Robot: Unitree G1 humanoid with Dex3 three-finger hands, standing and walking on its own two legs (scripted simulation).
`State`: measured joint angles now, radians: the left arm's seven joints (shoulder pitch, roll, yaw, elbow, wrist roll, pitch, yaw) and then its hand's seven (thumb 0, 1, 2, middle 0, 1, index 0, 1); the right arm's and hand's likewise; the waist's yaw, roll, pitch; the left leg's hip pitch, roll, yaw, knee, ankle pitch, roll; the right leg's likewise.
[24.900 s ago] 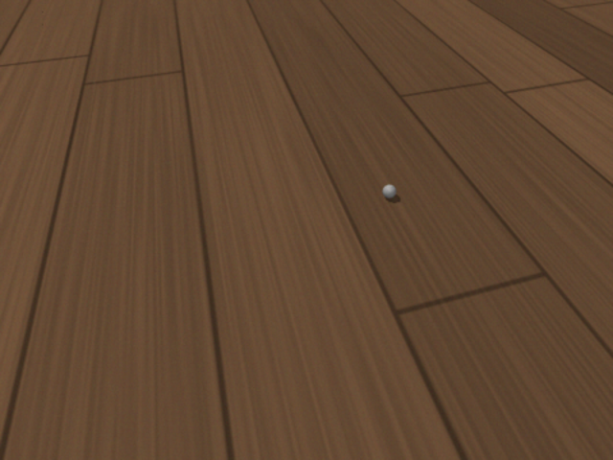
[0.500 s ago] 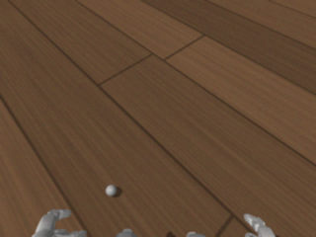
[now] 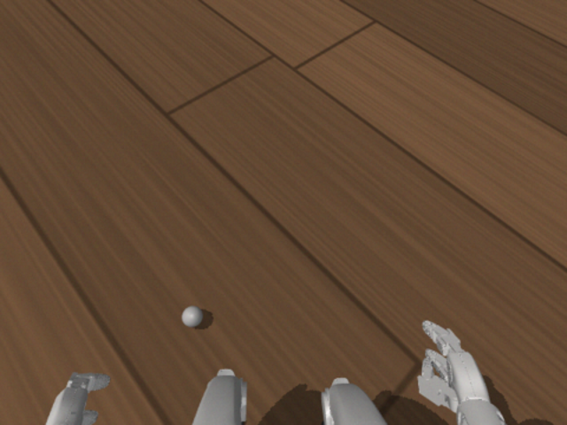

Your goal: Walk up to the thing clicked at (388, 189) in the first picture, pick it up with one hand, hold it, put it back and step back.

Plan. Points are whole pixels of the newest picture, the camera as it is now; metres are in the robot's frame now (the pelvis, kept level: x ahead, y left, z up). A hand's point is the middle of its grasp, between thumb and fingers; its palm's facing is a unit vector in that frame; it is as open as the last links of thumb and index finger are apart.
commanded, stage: rise first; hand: left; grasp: from above
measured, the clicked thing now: (192, 316) +0.41 +0.26 -0.65
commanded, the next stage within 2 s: approach in 1.90 s
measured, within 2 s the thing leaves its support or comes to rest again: neither
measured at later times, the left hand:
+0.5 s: hand out of the picture +0.12 +0.28 -0.22, palm faces -0.26 -0.77 -0.58, open 14.3 cm
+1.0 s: hand (140, 360) +0.26 +0.32 -0.40, palm faces -0.44 -0.32 -0.84, open 14.0 cm
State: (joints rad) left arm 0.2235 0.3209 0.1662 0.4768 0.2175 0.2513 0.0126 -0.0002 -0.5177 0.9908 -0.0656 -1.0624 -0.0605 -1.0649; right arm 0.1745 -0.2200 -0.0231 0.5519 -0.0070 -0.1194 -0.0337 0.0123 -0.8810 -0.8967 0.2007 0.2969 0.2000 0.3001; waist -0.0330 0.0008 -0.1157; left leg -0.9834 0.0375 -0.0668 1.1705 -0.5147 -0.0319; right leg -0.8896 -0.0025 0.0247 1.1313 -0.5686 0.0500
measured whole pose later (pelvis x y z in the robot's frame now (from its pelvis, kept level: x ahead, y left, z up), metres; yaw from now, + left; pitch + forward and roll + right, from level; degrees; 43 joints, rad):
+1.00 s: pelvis -0.09 -0.01 -0.27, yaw -5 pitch +32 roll -5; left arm -0.43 0.63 0.23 0.89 0.87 -0.23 0.12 0.00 -0.52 1.03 -0.06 -1.06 -0.06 -1.06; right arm 0.05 -0.27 -0.05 0.73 -0.05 -0.09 0.07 0.01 -0.86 -0.89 0.20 0.30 0.20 0.30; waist -0.01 -0.01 -0.09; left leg -2.08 0.02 -0.16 2.13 -0.63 -0.07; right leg -1.98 0.07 0.01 2.12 -0.72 0.07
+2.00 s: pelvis -0.08 +0.00 -0.36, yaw -9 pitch +32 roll -9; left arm -0.74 0.80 0.23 1.34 1.29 -0.37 0.44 0.00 -0.51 0.98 -0.09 -1.01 -0.10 -1.00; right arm 0.03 -0.23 0.02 0.80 -0.17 0.00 0.12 0.00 -0.90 -0.90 0.20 0.30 0.20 0.30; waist -0.13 -0.06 -0.05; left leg -2.33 0.00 -0.22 2.42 -0.65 -0.06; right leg -2.20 0.10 -0.01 2.37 -0.75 0.07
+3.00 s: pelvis -0.08 +0.00 -0.36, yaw -11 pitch +29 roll -9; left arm -0.73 0.88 0.17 1.34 1.21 -0.48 0.35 0.00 -0.44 0.88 -0.13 -1.02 -0.16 -0.98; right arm 0.01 -0.30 0.11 0.73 -0.19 0.03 0.13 0.00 -0.91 -0.89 0.20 0.30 0.20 0.30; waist -0.15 -0.10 0.07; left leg -2.29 0.00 -0.28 2.46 -0.67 -0.09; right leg -2.17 0.10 -0.06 2.39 -0.74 0.08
